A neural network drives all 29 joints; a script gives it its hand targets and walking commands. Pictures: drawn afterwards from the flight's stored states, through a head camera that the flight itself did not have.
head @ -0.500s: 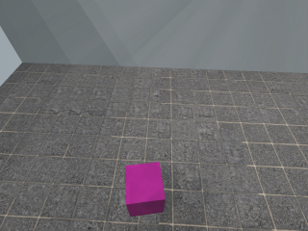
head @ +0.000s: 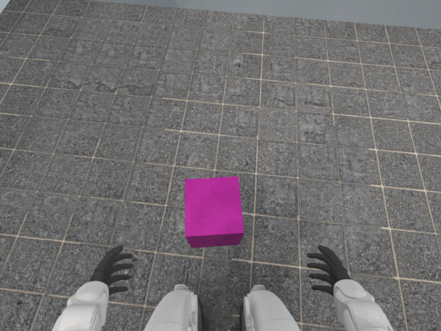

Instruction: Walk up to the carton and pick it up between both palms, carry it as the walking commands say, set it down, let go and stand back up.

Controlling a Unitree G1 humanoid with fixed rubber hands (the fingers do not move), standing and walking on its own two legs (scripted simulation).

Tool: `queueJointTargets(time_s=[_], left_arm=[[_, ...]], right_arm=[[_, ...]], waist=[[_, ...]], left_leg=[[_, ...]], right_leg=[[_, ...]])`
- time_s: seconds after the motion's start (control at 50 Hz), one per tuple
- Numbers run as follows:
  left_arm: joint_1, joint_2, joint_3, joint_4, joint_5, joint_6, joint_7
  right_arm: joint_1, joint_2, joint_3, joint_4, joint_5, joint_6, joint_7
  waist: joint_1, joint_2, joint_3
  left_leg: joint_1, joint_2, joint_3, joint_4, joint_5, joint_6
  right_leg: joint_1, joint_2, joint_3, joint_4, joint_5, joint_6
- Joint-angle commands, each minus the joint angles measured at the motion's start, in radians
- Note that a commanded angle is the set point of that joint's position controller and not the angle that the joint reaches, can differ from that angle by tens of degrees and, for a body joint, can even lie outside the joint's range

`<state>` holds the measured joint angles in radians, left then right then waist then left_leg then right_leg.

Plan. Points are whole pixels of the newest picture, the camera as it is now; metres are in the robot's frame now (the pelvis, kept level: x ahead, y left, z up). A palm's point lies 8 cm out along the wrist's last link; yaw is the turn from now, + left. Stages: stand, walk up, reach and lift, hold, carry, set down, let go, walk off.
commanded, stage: reach and lift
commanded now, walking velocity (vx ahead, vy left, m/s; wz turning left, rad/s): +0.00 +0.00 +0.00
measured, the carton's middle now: (213, 214) +0.46 +0.01 -0.60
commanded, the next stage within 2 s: none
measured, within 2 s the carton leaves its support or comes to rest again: neither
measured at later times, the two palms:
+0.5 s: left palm (116, 238) +0.28 +0.21 -0.12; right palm (313, 237) +0.28 -0.20 -0.13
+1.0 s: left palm (129, 179) +0.43 +0.22 -0.16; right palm (288, 172) +0.44 -0.18 -0.16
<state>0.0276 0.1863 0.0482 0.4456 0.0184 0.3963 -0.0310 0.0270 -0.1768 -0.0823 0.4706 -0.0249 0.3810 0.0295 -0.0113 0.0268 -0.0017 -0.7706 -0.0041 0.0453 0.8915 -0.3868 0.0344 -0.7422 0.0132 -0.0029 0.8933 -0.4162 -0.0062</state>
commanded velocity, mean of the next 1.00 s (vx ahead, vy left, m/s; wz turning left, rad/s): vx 0.00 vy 0.00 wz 0.00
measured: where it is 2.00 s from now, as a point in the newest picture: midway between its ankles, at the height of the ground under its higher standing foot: outside the picture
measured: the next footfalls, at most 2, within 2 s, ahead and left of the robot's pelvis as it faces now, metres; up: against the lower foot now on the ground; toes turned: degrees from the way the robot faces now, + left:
none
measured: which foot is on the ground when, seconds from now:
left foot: down 0.00-1.00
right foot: down 0.00-1.00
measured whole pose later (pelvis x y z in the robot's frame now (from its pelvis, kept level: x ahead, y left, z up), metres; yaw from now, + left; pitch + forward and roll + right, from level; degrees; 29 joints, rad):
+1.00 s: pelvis -0.04 +0.00 -0.06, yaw +0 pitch +42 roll -2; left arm -1.01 0.25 0.25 0.88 -0.04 0.14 0.04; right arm -1.01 -0.21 -0.29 0.90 0.04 0.12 -0.07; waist 0.01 0.01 -0.06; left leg -1.47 -0.01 0.00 1.03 -0.29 0.03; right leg -1.42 0.02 -0.03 1.02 -0.34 -0.01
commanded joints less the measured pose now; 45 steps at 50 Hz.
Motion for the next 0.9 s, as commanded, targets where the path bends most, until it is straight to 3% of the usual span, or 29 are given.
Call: queueJointTargets(time_s=[0.0,0.04,0.06,0.08,0.1,0.12,0.14,0.16,0.2,0.22,0.26,0.28,0.32,0.34,0.38,0.4,0.42,0.48,0.54,0.56,0.62,0.68,0.72,0.74,0.76,0.78,0.82,0.84,0.88], left_arm=[[0.048,0.086,0.054,-0.041,-0.013,0.01,0.015],[-0.03,0.112,0.054,-0.074,-0.015,0.013,0.014],[-0.09,0.112,0.048,-0.079,-0.017,0.012,0.014],[-0.17,0.136,0.054,-0.088,-0.01,0.008,0.014],[-0.243,0.132,0.069,-0.078,-0.007,0.01,0.012],[-0.348,0.141,0.061,-0.11,-0.009,0.006,0.007],[-0.42,0.163,0.084,-0.085,0.001,0.009,0.006],[-0.446,0.151,0.082,-0.036,-0.003,0.023,0.002],[-0.519,0.159,0.091,-0.014,0.003,0.041,0.008],[-0.585,0.133,0.075,-0.017,-0.032,0.05,0.002],[-0.611,0.166,0.093,0.116,-0.018,0.087,0.0],[-0.699,0.179,0.11,0.128,-0.027,0.091,-0.003],[-0.767,0.175,0.104,0.217,-0.039,0.107,-0.006],[-0.814,0.188,0.122,0.205,-0.047,0.099,-0.005],[-0.926,0.218,0.153,0.196,-0.038,0.083,0.011],[-0.971,0.182,0.119,0.222,-0.058,0.08,0.022],[-0.974,0.197,0.137,0.218,-0.048,0.072,0.03],[-1.16,0.203,0.167,0.224,-0.073,0.042,0.051],[-1.173,0.221,0.174,0.363,-0.057,0.017,0.065],[-1.187,0.183,0.148,0.345,-0.08,0.0,0.07],[-1.175,0.19,0.203,0.36,-0.057,-0.058,0.081],[-1.173,0.201,0.223,0.392,-0.043,-0.114,0.083],[-1.193,0.181,0.234,0.353,-0.032,-0.168,0.076],[-1.154,0.175,0.218,0.418,-0.017,-0.19,0.071],[-1.226,0.165,0.199,0.309,-0.053,-0.217,0.068],[-1.208,0.168,0.21,0.321,-0.039,-0.233,0.068],[-1.233,0.148,0.204,0.295,-0.058,-0.271,0.066],[-1.311,0.154,0.189,0.266,-0.072,-0.286,0.067],[-1.296,0.099,0.181,0.309,-0.069,-0.292,0.067]], right_arm=[[0.066,-0.06,-0.009,-0.058,0.005,0.013,-0.008],[0.005,-0.056,-0.013,-0.089,0.004,0.022,-0.016],[-0.084,-0.031,0.004,-0.079,0.045,0.022,-0.016],[-0.135,-0.054,-0.024,-0.077,0.027,0.02,-0.024],[-0.236,-0.058,-0.029,-0.079,0.035,0.024,-0.028],[-0.309,-0.055,-0.046,-0.09,0.045,0.024,-0.035],[-0.37,-0.044,-0.041,-0.087,0.051,0.026,-0.036],[-0.436,-0.057,-0.03,-0.072,0.065,0.038,-0.038],[-0.482,-0.058,-0.051,-0.014,0.062,0.061,-0.042],[-0.574,-0.04,-0.037,-0.053,0.077,0.073,-0.051],[-0.632,-0.078,-0.069,0.036,0.065,0.106,-0.062],[-0.65,-0.03,-0.04,0.089,0.075,0.116,-0.066],[-0.735,-0.054,-0.084,0.144,0.064,0.131,-0.079],[-0.789,-0.068,-0.085,0.124,0.057,0.131,-0.084],[-0.881,-0.05,-0.074,0.14,0.098,0.122,-0.088],[-0.892,-0.071,-0.104,0.193,0.071,0.118,-0.095],[-0.95,-0.122,-0.146,0.138,0.047,0.098,-0.1],[-1.136,-0.099,-0.113,0.142,0.076,0.066,-0.111],[-1.198,-0.121,-0.128,0.216,0.069,0.042,-0.112],[-1.146,-0.086,-0.12,0.243,0.066,0.026,-0.117],[-1.2,-0.124,-0.139,0.241,0.066,-0.032,-0.13],[-1.181,-0.154,-0.179,0.295,0.039,-0.092,-0.141],[-1.181,-0.099,-0.165,0.302,0.055,-0.134,-0.136],[-1.136,-0.088,-0.19,0.343,0.042,-0.159,-0.131],[-1.182,-0.126,-0.21,0.324,0.038,-0.188,-0.126],[-1.119,-0.096,-0.203,0.343,0.052,-0.208,-0.127],[-1.192,-0.15,-0.214,0.304,0.05,-0.26,-0.115],[-1.238,-0.149,-0.214,0.308,0.074,-0.276,-0.112],[-1.194,-0.149,-0.227,0.341,0.065,-0.301,-0.099]], waist=[[0.017,-0.07,-0.517],[-0.002,-0.081,-0.461],[0.023,-0.033,-0.466],[-0.014,-0.039,-0.426],[0.011,-0.033,-0.359],[0.001,0.024,-0.354],[-0.006,-0.014,-0.298],[0.009,0.019,-0.295],[0.0,0.04,-0.299],[-0.016,0.003,-0.326],[-0.003,0.022,-0.293],[0.002,-0.049,-0.273],[-0.006,-0.014,-0.313],[-0.002,-0.041,-0.341],[0.03,0.003,-0.455],[-0.029,-0.008,-0.463],[-0.015,0.023,-0.555],[0.026,-0.053,-0.689],[0.061,-0.009,-0.715],[0.032,-0.046,-0.718],[0.069,-0.034,-0.843],[0.045,-0.046,-0.924],[0.062,-0.054,-0.869],[0.042,-0.009,-0.897],[0.0,-0.007,-0.946],[0.013,0.038,-0.968],[-0.014,0.026,-1.033],[-0.007,0.089,-1.051],[-0.034,0.09,-1.056]], left_leg=[[0.306,-0.021,-0.086,-0.005,0.567,-0.017],[0.261,-0.025,-0.077,0.002,0.413,-0.012],[0.242,-0.028,-0.065,-0.022,0.369,-0.004],[0.207,-0.026,-0.062,-0.021,0.291,-0.003],[0.162,-0.02,-0.056,-0.027,0.184,-0.003],[0.131,-0.013,-0.044,-0.019,0.095,-0.012],[0.053,-0.006,-0.035,-0.019,0.001,-0.003],[0.057,-0.002,-0.038,-0.038,-0.064,-0.002],[0.041,-0.001,-0.026,-0.027,-0.109,-0.013],[0.018,-0.001,-0.034,-0.018,-0.117,-0.005],[-0.036,0.009,-0.026,-0.007,-0.181,-0.015],[-0.06,0.004,-0.021,0.011,-0.196,-0.005],[-0.06,-0.002,-0.018,0.019,-0.188,-0.012],[-0.072,-0.006,-0.015,0.017,-0.177,-0.019],[-0.055,-0.006,-0.019,0.004,-0.143,-0.023],[-0.058,-0.01,-0.02,0.016,-0.123,-0.027],[0.01,-0.004,-0.045,0.007,-0.097,-0.039],[-0.007,-0.023,-0.019,0.058,-0.022,-0.035],[-0.015,-0.009,-0.033,0.061,-0.054,-0.042],[-0.013,-0.025,-0.033,0.056,0.013,-0.037],[-0.019,-0.034,-0.029,0.093,0.129,-0.037],[-0.034,-0.045,-0.013,0.127,0.239,-0.051],[-0.068,-0.05,-0.036,0.111,0.338,-0.037],[0.0,-0.042,-0.048,0.107,0.421,-0.032],[0.024,-0.036,-0.08,0.126,0.455,-0.047],[0.055,-0.041,-0.069,0.128,0.553,-0.044],[0.127,-0.022,-0.113,0.158,0.739,-0.052],[0.177,-0.014,-0.115,0.174,0.721,-0.053],[0.22,-0.009,-0.139,0.179,0.853,-0.061]], right_leg=[[0.071,0.035,0.025,-0.02,0.499,0.011],[0.03,0.026,0.024,-0.02,0.392,0.01],[0.032,0.02,0.027,-0.052,0.357,0.015],[0.017,0.021,0.017,-0.047,0.289,0.019],[-0.023,0.017,0.012,-0.055,0.173,0.021],[-0.042,0.009,0.023,-0.057,0.092,0.012],[-0.06,0.0,0.011,-0.063,0.018,0.017],[-0.054,-0.001,-0.001,-0.057,-0.038,0.009],[-0.088,-0.007,0.003,-0.047,-0.088,0.002],[-0.05,-0.009,0.02,-0.045,-0.09,0.002],[-0.071,-0.019,0.025,-0.051,-0.187,-0.003],[-0.086,-0.019,0.023,-0.043,-0.211,0.003],[-0.105,-0.017,0.014,-0.035,-0.217,0.005],[-0.081,-0.014,0.014,-0.026,-0.202,0.004],[-0.059,0.004,-0.01,0.014,-0.114,0.017],[-0.102,0.008,-0.014,0.01,-0.087,0.019],[-0.114,0.013,-0.024,0.045,-0.054,0.016],[-0.076,0.016,-0.006,0.023,-0.034,0.017],[-0.196,0.023,-0.026,0.063,-0.067,0.023],[-0.197,0.035,-0.04,0.056,0.002,0.028],[-0.19,0.051,-0.028,0.093,0.06,0.027],[-0.203,0.06,-0.022,0.092,0.16,0.019],[-0.239,0.058,-0.005,0.083,0.24,0.027],[-0.306,0.065,-0.021,0.083,0.291,0.029],[-0.322,0.063,-0.03,0.107,0.32,0.019],[-0.328,0.064,-0.015,0.088,0.408,0.02],[-0.433,0.067,-0.01,0.094,0.479,0.023],[-0.484,0.066,-0.009,0.084,0.432,0.022],[-0.555,0.071,-0.013,0.079,0.487,0.03]])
